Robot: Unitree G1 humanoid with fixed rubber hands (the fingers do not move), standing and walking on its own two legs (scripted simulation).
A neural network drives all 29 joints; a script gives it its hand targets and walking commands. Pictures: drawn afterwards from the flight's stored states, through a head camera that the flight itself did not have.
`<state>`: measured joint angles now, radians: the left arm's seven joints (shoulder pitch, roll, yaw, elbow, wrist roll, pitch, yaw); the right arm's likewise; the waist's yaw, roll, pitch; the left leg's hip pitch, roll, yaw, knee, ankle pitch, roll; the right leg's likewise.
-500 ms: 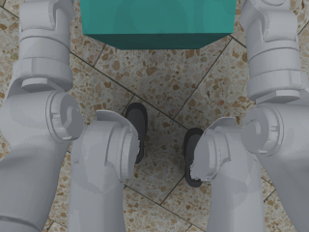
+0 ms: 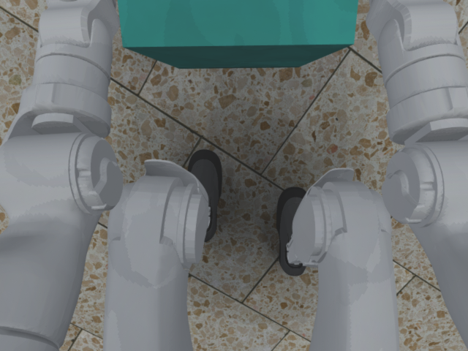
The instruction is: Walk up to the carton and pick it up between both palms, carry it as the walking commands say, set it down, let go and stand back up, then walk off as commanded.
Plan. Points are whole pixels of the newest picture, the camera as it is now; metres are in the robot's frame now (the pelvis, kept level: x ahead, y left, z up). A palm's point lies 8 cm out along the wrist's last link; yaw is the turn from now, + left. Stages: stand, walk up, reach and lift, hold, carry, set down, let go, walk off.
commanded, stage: set down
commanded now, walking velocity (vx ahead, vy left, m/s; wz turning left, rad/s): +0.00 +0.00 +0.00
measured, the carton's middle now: out of the picture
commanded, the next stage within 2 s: let go in 1.62 s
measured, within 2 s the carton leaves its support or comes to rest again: neither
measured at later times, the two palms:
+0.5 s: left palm out of the picture +0.54 +0.27 -0.13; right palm out of the picture +0.58 -0.12 -0.13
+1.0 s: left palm out of the picture +0.55 +0.28 +0.03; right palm out of the picture +0.59 -0.13 +0.03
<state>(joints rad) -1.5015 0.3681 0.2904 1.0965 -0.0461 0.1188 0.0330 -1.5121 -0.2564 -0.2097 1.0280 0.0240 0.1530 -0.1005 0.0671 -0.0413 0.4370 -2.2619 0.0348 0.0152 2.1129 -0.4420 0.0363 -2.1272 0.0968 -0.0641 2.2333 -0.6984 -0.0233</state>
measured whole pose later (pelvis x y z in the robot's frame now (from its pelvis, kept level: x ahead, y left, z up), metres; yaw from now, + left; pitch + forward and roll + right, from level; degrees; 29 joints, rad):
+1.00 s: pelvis +0.02 +0.01 +0.13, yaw +0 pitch +46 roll -3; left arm -1.28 0.40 0.33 0.93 -0.05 0.19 -0.01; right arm -1.31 -0.31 -0.20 0.87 0.07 0.23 -0.09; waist 0.05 -0.01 0.05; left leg -2.06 0.00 0.00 1.65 -0.39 0.03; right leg -1.94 0.09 -0.03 1.74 -0.60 -0.01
